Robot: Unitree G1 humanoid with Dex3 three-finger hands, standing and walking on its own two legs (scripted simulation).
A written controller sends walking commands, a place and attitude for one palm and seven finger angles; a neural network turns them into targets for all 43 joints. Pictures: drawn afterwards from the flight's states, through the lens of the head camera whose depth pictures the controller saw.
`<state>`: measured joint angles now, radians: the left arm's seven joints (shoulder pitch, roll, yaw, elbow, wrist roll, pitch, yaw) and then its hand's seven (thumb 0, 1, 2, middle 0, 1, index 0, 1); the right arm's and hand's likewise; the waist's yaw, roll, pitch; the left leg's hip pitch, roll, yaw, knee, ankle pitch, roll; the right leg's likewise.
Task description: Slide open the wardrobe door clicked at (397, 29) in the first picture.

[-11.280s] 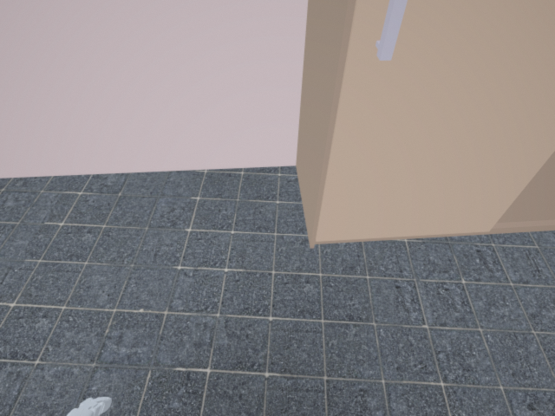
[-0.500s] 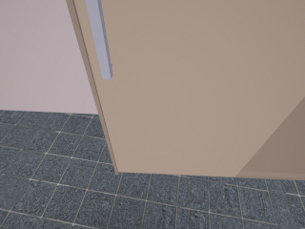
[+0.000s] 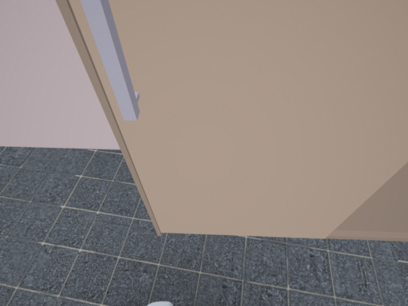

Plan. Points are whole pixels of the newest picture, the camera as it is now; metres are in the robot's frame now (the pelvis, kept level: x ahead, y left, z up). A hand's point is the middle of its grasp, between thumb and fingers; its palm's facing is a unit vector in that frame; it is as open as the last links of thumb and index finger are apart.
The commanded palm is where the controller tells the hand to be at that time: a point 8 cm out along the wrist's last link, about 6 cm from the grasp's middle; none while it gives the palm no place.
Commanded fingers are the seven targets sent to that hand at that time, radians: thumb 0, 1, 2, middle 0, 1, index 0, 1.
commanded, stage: come to a stop and stand still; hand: left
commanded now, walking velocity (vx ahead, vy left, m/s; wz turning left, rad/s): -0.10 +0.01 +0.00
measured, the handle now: (119, 57) +0.48 +0.18 +0.24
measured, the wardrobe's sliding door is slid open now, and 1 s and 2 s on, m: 0.00 0.00 0.00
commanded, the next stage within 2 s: look again from close up in 1.28 s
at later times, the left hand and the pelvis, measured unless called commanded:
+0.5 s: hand out of the picture -0.01 +0.18 -0.17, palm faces +0.02 -0.98 -0.17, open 7.4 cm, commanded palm none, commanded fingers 0.00 0.90 0.90 -0.20 -0.30 -0.20 -0.30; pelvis +0.01 +0.02 +0.01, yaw -2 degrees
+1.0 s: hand out of the picture +0.04 +0.22 -0.17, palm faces -0.01 -0.98 -0.21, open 7.3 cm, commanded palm none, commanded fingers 0.00 0.90 0.90 -0.20 -0.30 -0.20 -0.30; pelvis +0.01 +0.04 +0.01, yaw -1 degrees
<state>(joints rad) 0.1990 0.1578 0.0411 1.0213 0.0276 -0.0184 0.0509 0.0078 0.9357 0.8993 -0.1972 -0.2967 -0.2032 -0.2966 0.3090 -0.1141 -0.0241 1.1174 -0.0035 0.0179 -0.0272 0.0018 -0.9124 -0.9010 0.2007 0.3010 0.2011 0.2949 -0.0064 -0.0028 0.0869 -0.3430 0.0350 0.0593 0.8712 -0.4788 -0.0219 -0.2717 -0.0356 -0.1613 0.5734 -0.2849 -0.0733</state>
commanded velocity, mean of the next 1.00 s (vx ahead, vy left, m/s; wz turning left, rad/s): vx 0.00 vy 0.00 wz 0.00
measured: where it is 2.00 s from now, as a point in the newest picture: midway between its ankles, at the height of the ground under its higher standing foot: outside the picture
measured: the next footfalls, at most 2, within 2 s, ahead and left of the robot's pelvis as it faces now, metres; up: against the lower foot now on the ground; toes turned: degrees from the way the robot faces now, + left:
left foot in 0.12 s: +0.07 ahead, +0.14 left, +0.00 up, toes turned +4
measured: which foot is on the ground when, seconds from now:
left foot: up 0.00-0.10, down 0.12-1.00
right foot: down 0.00-1.00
